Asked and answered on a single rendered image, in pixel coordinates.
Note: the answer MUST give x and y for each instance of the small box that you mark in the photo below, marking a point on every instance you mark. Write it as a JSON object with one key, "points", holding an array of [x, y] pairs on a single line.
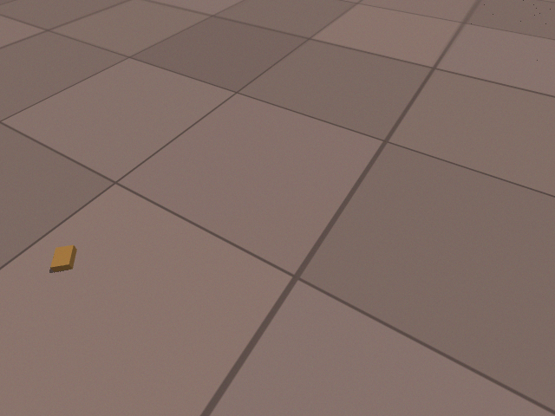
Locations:
{"points": [[64, 258]]}

